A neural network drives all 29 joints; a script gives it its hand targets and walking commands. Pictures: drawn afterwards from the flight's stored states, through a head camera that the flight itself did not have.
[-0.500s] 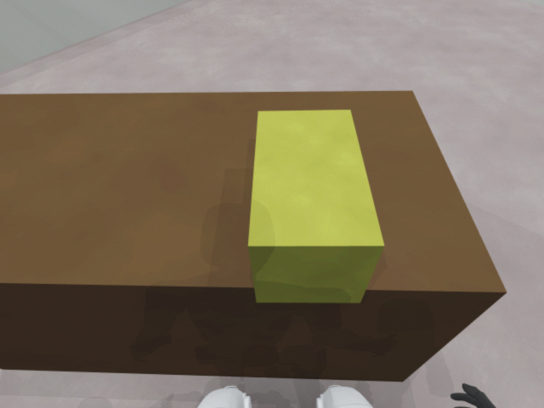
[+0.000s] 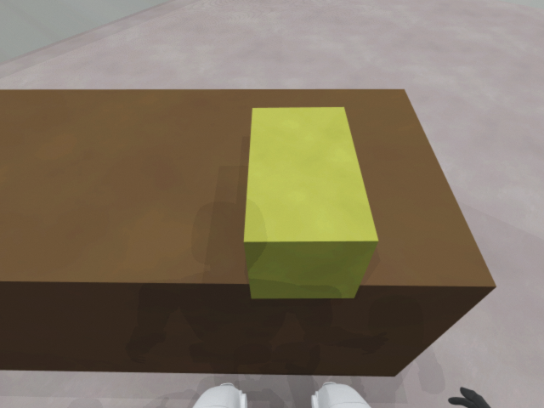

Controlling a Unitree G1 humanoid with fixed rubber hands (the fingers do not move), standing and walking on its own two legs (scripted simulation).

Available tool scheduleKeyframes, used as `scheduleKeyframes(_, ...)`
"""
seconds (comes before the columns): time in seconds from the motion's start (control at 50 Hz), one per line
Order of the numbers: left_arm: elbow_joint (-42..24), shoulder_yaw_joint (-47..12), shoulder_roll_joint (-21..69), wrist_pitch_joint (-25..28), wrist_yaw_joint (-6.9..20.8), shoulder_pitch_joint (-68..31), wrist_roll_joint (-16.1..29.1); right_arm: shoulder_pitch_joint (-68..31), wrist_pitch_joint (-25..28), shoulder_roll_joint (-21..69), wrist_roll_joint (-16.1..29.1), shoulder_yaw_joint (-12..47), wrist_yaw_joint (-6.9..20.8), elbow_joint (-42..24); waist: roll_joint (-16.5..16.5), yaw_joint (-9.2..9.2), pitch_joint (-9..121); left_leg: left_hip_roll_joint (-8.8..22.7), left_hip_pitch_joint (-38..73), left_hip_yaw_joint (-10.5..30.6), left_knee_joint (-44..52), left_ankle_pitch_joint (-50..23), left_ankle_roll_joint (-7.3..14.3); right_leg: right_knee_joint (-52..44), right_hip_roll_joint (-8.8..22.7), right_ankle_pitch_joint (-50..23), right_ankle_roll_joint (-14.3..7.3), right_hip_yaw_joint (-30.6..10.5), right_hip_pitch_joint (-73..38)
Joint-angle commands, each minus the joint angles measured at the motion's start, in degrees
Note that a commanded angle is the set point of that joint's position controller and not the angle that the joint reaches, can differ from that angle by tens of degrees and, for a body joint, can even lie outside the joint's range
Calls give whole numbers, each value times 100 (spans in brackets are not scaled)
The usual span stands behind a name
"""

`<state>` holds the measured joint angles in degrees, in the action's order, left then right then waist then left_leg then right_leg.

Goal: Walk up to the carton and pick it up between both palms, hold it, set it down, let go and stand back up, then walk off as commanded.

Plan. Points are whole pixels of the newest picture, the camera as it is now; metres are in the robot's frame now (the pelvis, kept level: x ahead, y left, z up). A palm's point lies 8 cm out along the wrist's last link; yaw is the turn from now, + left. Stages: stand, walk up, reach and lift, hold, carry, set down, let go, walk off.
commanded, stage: walk up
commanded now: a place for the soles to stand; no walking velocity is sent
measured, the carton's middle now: (300, 197) +0.46 -0.05 +0.02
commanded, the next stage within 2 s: reach and lift in 0.76 s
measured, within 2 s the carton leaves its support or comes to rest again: neither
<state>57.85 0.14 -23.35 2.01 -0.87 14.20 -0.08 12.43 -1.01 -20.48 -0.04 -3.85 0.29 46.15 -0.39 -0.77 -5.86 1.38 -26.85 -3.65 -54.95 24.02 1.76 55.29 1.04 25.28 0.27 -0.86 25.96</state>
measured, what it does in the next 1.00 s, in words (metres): stands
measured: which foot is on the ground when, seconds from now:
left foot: down 0.00-1.00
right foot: down 0.00-1.00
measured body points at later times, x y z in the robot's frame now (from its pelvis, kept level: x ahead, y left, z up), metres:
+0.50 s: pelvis +0.01 +0.00 +0.00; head +0.04 -0.01 +0.45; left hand +0.09 +0.32 -0.11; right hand +0.11 -0.31 -0.11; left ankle +0.06 +0.11 -0.68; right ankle +0.05 -0.13 -0.68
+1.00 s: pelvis +0.01 -0.01 -0.01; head +0.06 -0.03 +0.44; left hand +0.19 +0.27 -0.09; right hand +0.15 -0.30 -0.13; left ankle +0.06 +0.11 -0.68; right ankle +0.05 -0.13 -0.68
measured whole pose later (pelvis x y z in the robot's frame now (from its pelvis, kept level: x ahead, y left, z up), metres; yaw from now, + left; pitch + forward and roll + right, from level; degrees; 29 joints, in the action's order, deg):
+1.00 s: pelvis +0.01 -0.01 -0.01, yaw -1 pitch -4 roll +1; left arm 31.5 0.1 -20.1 -23.9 -1.6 3.9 -0.5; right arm 4.4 9.8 -17.9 -0.5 -5.7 3.1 53.8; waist -1.2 -0.8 -9.9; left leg 2.5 -26.9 -3.7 -57.2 26.5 0.0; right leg 58.3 0.3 27.9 0.1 -0.9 26.7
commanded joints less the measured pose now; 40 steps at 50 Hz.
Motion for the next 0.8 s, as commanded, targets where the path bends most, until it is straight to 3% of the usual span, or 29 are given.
scheduleKeyframes(0.0,-601,470,-1810,204,-123,-714,-168,-164,188,-1474,-28,-422,-55,-16,594,-165,74,-20,450,593,529,592,117,-2770,1141,775,-1206,-2558,1017)
scheduleKeyframes(0.02,-619,400,-1585,184,-99,-788,-132,-87,231,-1454,-81,-381,-42,47,401,-278,71,97,683,869,1204,727,195,-2401,867,541,-974,-2128,1183)
scheduleKeyframes(0.04,-615,360,-1383,142,-76,-742,-99,18,267,-1584,-116,-422,-46,20,160,-261,116,382,819,1304,1915,1099,320,-1879,384,351,-650,-1373,1228)
scheduleKeyframes(0.06,-630,319,-1218,111,-84,-637,-40,-50,306,-1668,-126,-408,-41,56,-331,-195,154,769,693,2079,2559,1470,486,-1030,42,-91,-453,-676,1078)
scheduleKeyframes(0.08,-580,340,-1152,80,-90,-415,-46,-42,331,-1780,-99,-424,-65,26,-754,-155,256,1440,722,2917,3143,1274,685,-181,-223,-176,-334,-215,962)
scheduleKeyframes(0.1,-562,337,-1228,56,-122,-157,-21,-275,336,-1855,-101,-379,-76,-120,-1080,-6,401,1760,711,3126,3269,1242,892,9,-103,422,-309,-80,899)
scheduleKeyframes(0.12,-454,404,-1338,58,-113,-42,-29,-473,335,-1886,-92,-392,-85,-159,-907,83,228,1757,333,3175,3229,1169,1018,31,-3,524,-289,-65,559)
scheduleKeyframes(0.14,-443,467,-1365,92,-94,164,-32,-672,330,-1859,-93,-388,-93,-252,-859,203,290,1680,295,2835,2973,828,1028,-170,-13,418,-316,-45,310)
scheduleKeyframes(0.18,-449,409,-1253,165,-86,195,-62,-663,296,-1716,-64,-325,-119,-257,-476,205,370,1286,-103,2120,2396,316,764,-846,35,-548,-488,-208,-152)
scheduleKeyframes(0.2,-475,385,-1344,204,-78,70,-92,-697,262,-1669,-45,-319,-102,-250,-108,168,276,923,-204,1613,1988,255,506,-1385,204,-798,-567,-603,-207)
scheduleKeyframes(0.24,-594,412,-1543,247,-108,-157,-101,-696,226,-1518,-9,-318,-73,-316,108,24,354,408,-44,890,1229,261,184,-2108,626,-840,-813,-1733,72)
scheduleKeyframes(0.26,-503,485,-1704,240,-110,-196,-116,-579,205,-1401,5,-339,-64,-241,451,1,404,207,76,628,905,331,119,-2303,824,-637,-916,-2158,84)
scheduleKeyframes(0.3,-638,475,-1821,239,-154,-410,-101,-465,221,-1322,-17,-335,-76,-147,502,-55,462,73,368,597,543,-298,75,-2346,1205,-1219,-1205,-2563,250)
scheduleKeyframes(0.32,-674,460,-1778,259,-156,-465,-81,-331,227,-1305,-16,-308,-86,-100,467,-80,547,158,520,703,669,-651,137,-2116,1054,-1470,-1130,-2358,271)
scheduleKeyframes(0.36,-725,363,-1514,215,-159,-697,-37,-194,281,-1430,-28,-348,-75,-38,210,-212,703,400,932,947,1276,-922,286,-1596,638,-1630,-738,-1498,446)
scheduleKeyframes(0.4,-626,274,-1276,161,-142,-477,9,-447,298,-1541,-37,-345,-62,-113,-225,-78,678,844,819,1563,1925,-553,660,-966,132,-1290,-498,-800,434)
scheduleKeyframes(0.44,-564,336,-1191,120,-127,-289,10,-539,309,-1712,-65,-348,-95,-128,-526,75,734,1347,470,2196,2380,-143,992,-393,-57,-683,-401,-278,109)
scheduleKeyframes(0.46,-554,340,-1235,102,-126,-177,-7,-577,306,-1722,-52,-353,-119,-167,-452,71,542,1501,312,2232,2397,-113,1077,-343,-57,-576,-374,-115,74)
scheduleKeyframes(0.48,-575,345,-1266,141,-131,-66,9,-708,305,-1734,-56,-331,-117,-229,-547,149,577,1352,177,2021,2247,-262,963,-726,48,-753,-408,-219,-86)
scheduleKeyframes(0.5,-528,393,-1316,160,-116,-54,-44,-799,254,-1682,-23,-332,-110,-313,-225,212,515,1093,-82,1754,1984,-125,723,-1137,115,-812,-536,-516,-291)
scheduleKeyframes(0.54,-583,431,-1616,208,-122,-190,-113,-696,182,-1491,-23,-337,-80,-246,256,21,417,403,-140,789,1124,459,229,-2134,646,-327,-829,-1797,45)
scheduleKeyframes(0.56,-671,471,-1648,221,-118,-480,-131,-683,170,-1383,-48,-301,-83,-217,356,-22,199,268,-130,720,1052,555,133,-2404,860,-128,-995,-2163,266)
scheduleKeyframes(0.58,-631,481,-1752,228,-116,-486,-134,-682,174,-1356,-53,-307,-72,-125,373,-36,127,215,147,651,1014,499,108,-2554,943,129,-993,-2381,538)
scheduleKeyframes(0.62,-670,412,-1692,189,-133,-710,-122,-429,206,-1396,-76,-329,-43,-57,505,-181,270,218,591,816,1250,455,190,-2324,754,-10,-894,-2101,769)
scheduleKeyframes(0.66,-752,410,-1395,171,-105,-724,-89,-409,239,-1510,-104,-324,-26,-20,-53,-109,325,524,699,1194,1945,719,314,-1872,374,-57,-633,-1297,811)
scheduleKeyframes(0.72,-657,351,-1238,141,-86,-406,-31,-580,287,-1632,-97,-305,-53,-90,-539,43,464,1105,361,1970,2551,861,743,-795,-83,-515,-417,-412,312)
scheduleKeyframes(0.74,-596,390,-1275,134,-94,-319,-18,-635,289,-1710,-67,-321,-64,-125,-531,83,542,1302,402,2154,2554,669,922,-542,-123,-544,-393,-207,199)
scheduleKeyframes(0.76,-2411,275,-587,-1172,-225,-2330,-173,-2252,1194,-928,-1009,-921,40,1343,-701,-292,351,569,-1701,76,2080,1390,2,-106,-207,227,-222,845,-894)
scheduleKeyframes(0.78,-2464,376,-522,-1618,-278,-2650,-335,-1756,1287,-1106,-1128,-833,222,1281,-838,-276,176,681,-1958,77,1996,1518,61,191,-348,101,-306,693,-1091)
